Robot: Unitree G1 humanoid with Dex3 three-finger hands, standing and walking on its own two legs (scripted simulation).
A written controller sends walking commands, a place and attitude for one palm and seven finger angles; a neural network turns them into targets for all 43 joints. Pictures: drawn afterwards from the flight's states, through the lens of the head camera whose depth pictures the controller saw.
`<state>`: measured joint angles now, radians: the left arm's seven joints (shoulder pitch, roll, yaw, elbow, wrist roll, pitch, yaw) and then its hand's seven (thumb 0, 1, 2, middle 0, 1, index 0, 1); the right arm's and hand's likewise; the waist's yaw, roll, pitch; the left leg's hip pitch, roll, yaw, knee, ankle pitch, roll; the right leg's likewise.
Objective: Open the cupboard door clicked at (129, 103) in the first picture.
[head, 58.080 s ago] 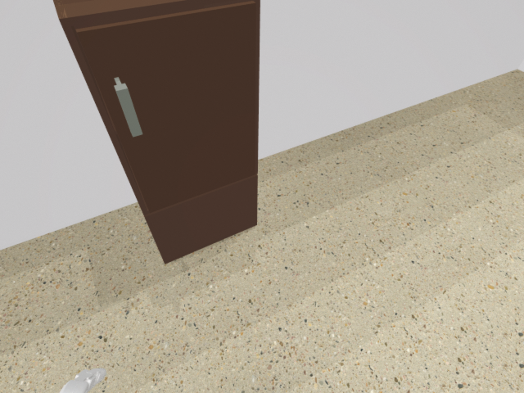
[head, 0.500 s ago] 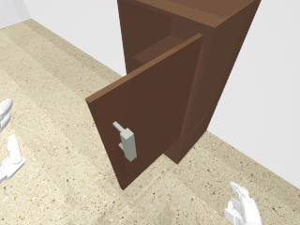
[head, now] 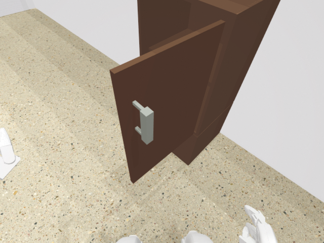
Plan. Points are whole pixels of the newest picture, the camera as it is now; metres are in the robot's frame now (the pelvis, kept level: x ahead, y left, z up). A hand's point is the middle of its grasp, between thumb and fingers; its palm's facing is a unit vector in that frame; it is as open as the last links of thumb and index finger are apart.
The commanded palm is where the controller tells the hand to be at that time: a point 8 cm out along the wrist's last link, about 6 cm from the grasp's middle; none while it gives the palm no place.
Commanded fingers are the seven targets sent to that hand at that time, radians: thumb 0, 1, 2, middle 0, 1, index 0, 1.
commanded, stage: step back with the hand held close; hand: left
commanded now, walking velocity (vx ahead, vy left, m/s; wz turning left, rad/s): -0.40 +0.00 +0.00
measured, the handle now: (142, 122) +0.42 +0.07 +0.05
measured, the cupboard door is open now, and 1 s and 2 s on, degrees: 87 87 87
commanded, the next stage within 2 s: stop stepping back and stand still in 0.44 s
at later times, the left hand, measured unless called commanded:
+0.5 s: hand out of the picture +0.12 +0.23 +0.18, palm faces +0.28 -0.79 -0.54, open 7.4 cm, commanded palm +0.05 +0.28 +0.20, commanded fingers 0.00 0.90 0.90 -0.20 -0.30 -0.20 -0.30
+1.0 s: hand out of the picture -0.07 +0.22 +0.19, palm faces +0.44 -0.78 -0.44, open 7.4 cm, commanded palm -0.13 +0.26 +0.20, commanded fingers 0.00 0.90 0.90 -0.20 -0.30 -0.20 -0.30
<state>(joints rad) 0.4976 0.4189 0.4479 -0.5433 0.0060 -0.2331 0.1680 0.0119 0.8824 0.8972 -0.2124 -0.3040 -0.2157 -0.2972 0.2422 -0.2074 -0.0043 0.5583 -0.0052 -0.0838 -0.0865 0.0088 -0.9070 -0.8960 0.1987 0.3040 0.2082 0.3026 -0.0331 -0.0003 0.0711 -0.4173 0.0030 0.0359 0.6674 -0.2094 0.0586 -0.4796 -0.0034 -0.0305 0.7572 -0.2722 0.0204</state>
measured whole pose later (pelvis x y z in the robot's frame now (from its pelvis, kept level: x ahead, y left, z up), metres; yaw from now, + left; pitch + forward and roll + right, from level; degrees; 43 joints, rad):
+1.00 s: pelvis -0.27 -0.04 +0.03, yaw +0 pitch +3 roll +3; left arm 0.50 0.38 0.38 -0.38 -0.02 -0.21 0.15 0.01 0.88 0.90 -0.21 -0.30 -0.21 -0.30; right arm 0.30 -0.24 -0.02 0.70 -0.01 -0.11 -0.11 0.01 -0.91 -0.90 0.20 0.30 0.21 0.30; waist 0.00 -0.05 -0.11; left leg -0.38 0.03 0.08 0.77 -0.35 0.01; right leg -0.27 -0.04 -0.06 0.44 -0.22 -0.05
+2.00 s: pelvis -0.26 -0.07 +0.02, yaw -2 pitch +0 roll +0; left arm 0.56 0.39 0.37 -0.45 -0.02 -0.18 0.15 0.01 0.88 0.90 -0.21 -0.30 -0.22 -0.30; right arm 0.21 -0.20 0.00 0.62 0.01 -0.09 -0.06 0.01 -0.91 -0.90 0.20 0.30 0.21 0.30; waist -0.01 0.02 0.03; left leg -0.18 0.01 0.07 0.47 -0.28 0.01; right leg -0.26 0.05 -0.12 0.43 -0.18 -0.09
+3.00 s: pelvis -0.29 -0.05 +0.01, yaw -1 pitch -1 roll +1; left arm 0.27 0.20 0.00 0.84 0.02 0.05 0.01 -0.01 0.97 0.90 -0.21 -0.30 -0.21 -0.30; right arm 0.26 -0.24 0.00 0.95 -0.02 0.03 0.00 0.00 -0.91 -0.90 0.20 0.30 0.21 0.30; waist -0.02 -0.05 0.10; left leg -0.27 -0.03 0.07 0.56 -0.27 0.04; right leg -0.36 -0.01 -0.13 0.55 -0.19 -0.08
